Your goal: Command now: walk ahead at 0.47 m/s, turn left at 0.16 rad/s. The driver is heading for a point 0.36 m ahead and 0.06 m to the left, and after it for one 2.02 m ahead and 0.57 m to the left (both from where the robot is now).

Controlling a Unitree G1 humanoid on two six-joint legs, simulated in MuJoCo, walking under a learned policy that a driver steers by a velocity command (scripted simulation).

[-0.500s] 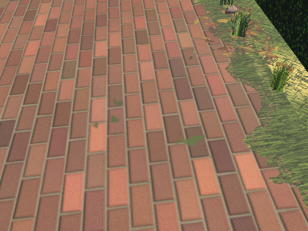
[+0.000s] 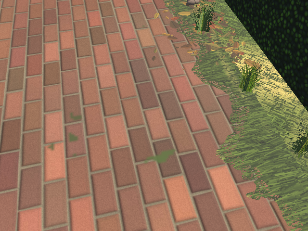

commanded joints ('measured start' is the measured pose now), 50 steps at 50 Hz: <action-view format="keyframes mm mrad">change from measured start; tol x32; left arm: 1 -3 132 20 -52 3 -12 6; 20 -468 58 -31 -252 -6 19 -16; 50 -223 74 -17 -168 -19 84 -27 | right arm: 1 399 -186 -61 57 -16 -24 -30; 50 111 -159 -12 -34 -15 58 -52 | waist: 1 -210 18 -211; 14 -62 31 37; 27 -69 -274 -380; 50 -67 179 14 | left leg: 1 577 124 -207 -69 -181 106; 3 703 350 -898 -317 -333 242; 20 405 77 -337 -149 709 68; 25 339 13 -413 161 583 -5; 27 47 -186 -198 645 -593 -42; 29 8 -71 -185 740 -437 -56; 39 35 1 -110 514 -254 -105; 48 498 123 -238 -314 -115 -2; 50 170 336 -381 -355 -172 103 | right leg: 1 -295 -161 -74 620 809 -45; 2 -651 51 -117 977 88 11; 3 -766 2 -11 1053 8 -13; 23 -554 -11 -63 265 347 66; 27 77 -582 433 194 1286 -213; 31 -309 -347 134 41 674 -140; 50 -454 -107 -112 299 8 64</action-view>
